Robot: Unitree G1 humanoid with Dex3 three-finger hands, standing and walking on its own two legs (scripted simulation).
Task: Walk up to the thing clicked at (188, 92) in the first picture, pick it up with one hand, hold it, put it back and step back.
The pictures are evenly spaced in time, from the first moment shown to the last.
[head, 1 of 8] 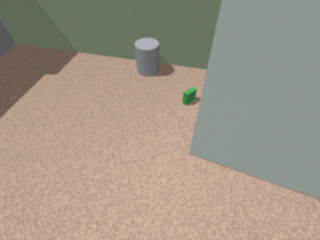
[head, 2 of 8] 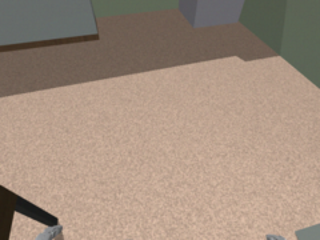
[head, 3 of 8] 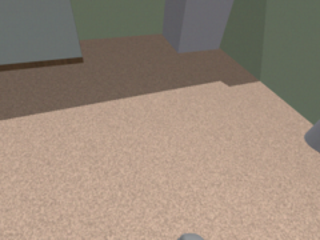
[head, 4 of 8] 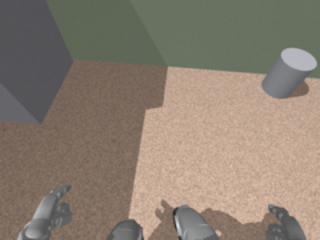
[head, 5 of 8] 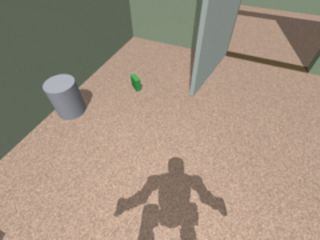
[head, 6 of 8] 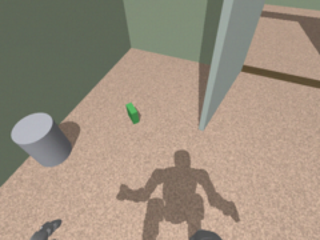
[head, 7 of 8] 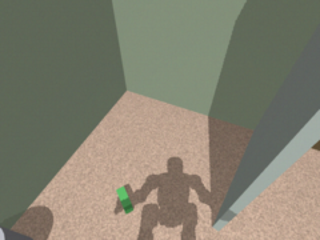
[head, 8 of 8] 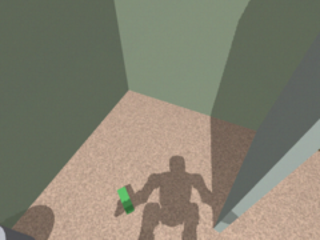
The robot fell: no
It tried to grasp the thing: no
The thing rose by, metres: 0.00
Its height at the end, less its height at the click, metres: +0.00
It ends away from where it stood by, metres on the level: 0.00
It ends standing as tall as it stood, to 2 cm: yes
